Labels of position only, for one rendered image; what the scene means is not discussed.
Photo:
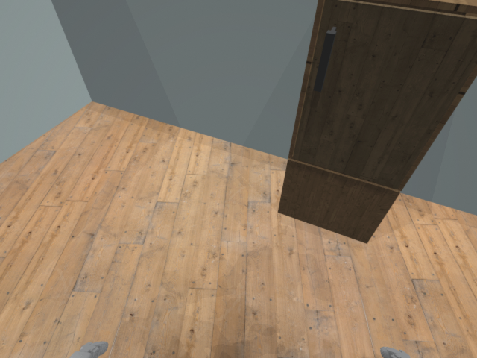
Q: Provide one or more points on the handle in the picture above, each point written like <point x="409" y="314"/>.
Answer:
<point x="324" y="59"/>

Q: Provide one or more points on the cupboard door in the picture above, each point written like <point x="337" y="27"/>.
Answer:
<point x="392" y="75"/>

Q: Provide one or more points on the left robot hand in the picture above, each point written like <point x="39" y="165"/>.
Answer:
<point x="91" y="350"/>

